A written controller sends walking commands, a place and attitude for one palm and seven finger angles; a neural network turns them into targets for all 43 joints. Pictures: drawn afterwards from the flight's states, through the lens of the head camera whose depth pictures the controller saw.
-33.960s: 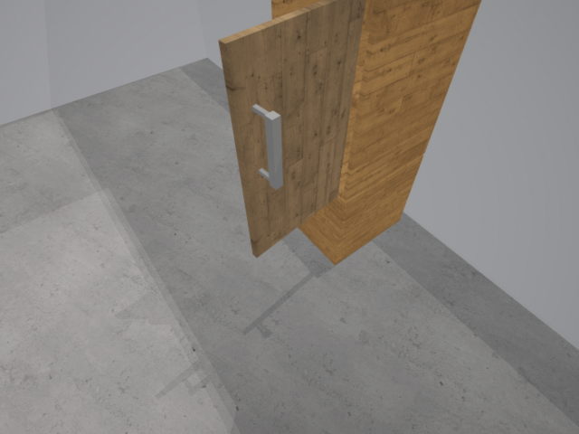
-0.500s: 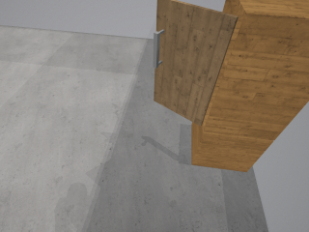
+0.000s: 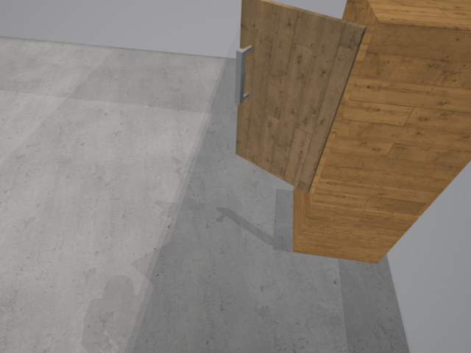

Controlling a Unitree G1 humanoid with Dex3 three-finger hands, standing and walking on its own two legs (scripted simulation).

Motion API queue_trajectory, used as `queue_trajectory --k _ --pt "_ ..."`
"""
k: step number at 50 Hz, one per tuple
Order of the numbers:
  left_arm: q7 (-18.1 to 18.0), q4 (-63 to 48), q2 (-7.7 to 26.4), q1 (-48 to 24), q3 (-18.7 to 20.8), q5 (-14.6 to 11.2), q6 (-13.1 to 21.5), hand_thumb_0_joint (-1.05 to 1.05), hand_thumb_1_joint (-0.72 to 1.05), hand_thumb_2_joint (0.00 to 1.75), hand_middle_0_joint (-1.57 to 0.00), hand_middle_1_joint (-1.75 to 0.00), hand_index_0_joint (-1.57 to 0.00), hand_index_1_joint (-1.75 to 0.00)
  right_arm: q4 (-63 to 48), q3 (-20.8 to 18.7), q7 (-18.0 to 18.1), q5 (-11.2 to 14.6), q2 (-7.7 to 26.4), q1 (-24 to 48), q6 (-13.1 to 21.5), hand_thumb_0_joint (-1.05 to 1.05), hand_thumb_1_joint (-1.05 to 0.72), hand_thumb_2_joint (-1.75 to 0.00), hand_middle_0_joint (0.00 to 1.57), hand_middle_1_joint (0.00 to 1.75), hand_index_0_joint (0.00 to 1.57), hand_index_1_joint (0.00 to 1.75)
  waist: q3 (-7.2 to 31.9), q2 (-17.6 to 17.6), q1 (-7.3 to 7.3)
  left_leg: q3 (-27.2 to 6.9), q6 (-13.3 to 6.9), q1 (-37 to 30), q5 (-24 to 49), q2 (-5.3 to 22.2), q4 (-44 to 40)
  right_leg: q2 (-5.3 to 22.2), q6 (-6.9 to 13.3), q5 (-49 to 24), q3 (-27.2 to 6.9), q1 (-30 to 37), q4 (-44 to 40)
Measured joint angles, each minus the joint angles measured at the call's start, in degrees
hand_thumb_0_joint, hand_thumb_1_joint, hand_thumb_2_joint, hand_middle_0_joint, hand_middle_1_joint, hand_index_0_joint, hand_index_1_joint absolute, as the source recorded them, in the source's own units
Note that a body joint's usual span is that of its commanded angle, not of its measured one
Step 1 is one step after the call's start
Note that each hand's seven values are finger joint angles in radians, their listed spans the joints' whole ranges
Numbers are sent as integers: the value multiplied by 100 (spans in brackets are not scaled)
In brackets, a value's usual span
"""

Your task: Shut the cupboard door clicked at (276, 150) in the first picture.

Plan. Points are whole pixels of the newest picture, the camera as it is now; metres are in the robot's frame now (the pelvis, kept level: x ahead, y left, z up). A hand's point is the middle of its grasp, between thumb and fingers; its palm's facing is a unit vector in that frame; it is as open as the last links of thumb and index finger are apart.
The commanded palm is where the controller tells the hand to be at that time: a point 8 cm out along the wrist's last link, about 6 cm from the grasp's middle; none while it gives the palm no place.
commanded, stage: walk to a spot facing it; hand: left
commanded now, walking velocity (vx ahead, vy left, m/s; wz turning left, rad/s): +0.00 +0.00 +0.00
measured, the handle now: (243, 75) +0.89 +0.02 +0.03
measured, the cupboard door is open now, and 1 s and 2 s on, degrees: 60 60 60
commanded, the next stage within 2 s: none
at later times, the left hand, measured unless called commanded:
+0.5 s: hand out of the picture +0.01 +0.23 -0.21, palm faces +0.21 -0.95 -0.21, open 7.4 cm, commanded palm none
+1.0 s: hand out of the picture -0.01 +0.21 -0.17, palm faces +0.46 -0.83 -0.31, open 7.4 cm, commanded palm none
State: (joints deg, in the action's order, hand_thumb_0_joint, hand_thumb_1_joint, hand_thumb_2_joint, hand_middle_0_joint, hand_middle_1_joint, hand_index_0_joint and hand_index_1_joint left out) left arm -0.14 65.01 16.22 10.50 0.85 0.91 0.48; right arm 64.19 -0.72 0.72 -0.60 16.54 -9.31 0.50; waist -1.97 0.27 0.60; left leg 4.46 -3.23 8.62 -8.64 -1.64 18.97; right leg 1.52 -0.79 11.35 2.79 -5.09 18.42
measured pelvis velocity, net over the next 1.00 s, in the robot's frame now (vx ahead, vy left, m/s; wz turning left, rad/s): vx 0.00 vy -0.03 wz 0.52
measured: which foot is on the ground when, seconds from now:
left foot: down 0.00-0.96, up 0.98-1.00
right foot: down 0.00-0.48, up 0.50-0.94, down 0.96-1.00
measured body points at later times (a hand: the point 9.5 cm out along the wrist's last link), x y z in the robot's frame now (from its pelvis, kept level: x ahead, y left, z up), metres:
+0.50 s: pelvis +0.00 +0.02 -0.03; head +0.03 +0.05 +0.42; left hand +0.00 +0.28 -0.19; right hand +0.08 -0.22 -0.17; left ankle +0.02 +0.10 -0.75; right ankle -0.01 -0.13 -0.74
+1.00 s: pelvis +0.00 -0.03 -0.02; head +0.05 -0.01 +0.43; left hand -0.04 +0.26 -0.14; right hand +0.17 -0.25 -0.16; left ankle +0.00 +0.10 -0.73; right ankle +0.05 -0.15 -0.75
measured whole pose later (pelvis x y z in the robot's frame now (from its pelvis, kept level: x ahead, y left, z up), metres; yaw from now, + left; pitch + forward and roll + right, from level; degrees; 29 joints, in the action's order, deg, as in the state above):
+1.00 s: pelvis +0.00 -0.03 -0.02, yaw +30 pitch +3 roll +0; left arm -1.3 49.3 13.6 9.2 3.6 1.6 -1.8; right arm 53.0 -5.6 -0.1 -1.5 14.5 -13.0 -4.2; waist -3.7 -1.4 2.1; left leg -8.9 0.8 28.3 -19.8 -7.3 42.1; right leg 0.6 0.1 16.9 -1.0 -15.4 29.6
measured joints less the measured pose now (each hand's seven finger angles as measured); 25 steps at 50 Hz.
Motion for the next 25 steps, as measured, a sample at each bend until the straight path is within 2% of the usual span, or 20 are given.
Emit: queue_trajectory --k 9,16,18,21,22,23,24,25 --pt "-12 -72 92 -174 6 -7 -42 0 90 89 -20 -30 -20 -30 -83 3 -18 -6 95 113 -30 0 -91 -90 20 30 20 30 -17 10 51 -80 8 67 -17 -31 32 29 -9 54 83 -34 37" --pt "-89 -434 -111 -176 101 0 -152 0 91 89 -20 -30 -20 -30 -305 -38 -58 -21 -159 -58 -217 0 -91 -90 20 30 20 30 -131 -33 80 -419 24 623 -316 -138 831 151 -3 467 443 -390 741" --pt "-100 -572 -183 -128 134 11 -171 0 90 89 -20 -30 -20 -30 -401 -71 -80 -31 -256 -116 -286 0 -91 -90 20 30 20 30 -215 -58 81 -428 166 894 -509 -113 1397 182 6 607 589 -451 973" --pt "-123 -731 -256 -46 183 60 -188 0 90 89 -20 -30 -20 -30 -535 -141 -118 -32 -420 -202 -381 1 -91 -90 20 30 20 30 -365 -3 98 -195 355 1241 -1425 71 2485 309 -30 838 837 -458 1317" --pt "-121 -769 -263 -15 199 71 -194 0 90 89 -20 -30 -20 -30 -584 -152 -138 -25 -475 -228 -396 1 -91 -90 20 30 20 30 -407 53 106 -116 391 1241 -1510 139 2503 388 -68 925 906 -470 1453" --pt "-112 -804 -265 22 212 69 -206 0 90 89 -20 -30 -20 -30 -649 -153 -161 -23 -514 -264 -392 1 -91 -90 20 30 20 30 -433 111 114 -56 405 1174 -1295 196 2284 483 -119 1033 962 -516 1641" --pt "-97 -850 -284 66 222 51 -232 0 90 89 -20 -30 -20 -30 -736 -152 -183 -35 -515 -318 -361 1 -91 -90 20 30 20 30 -420 115 114 -95 299 1144 -791 217 2018 566 -160 1154 1008 -655 1932" --pt "-93 -882 -299 69 232 29 -281 0 90 89 -20 -30 -20 -30 -793 -161 -180 -58 -528 -322 -323 1 -91 -90 20 30 20 30 -449 144 101 -95 137 1231 -713 145 2096 610 -201 1543 871 -873 2388"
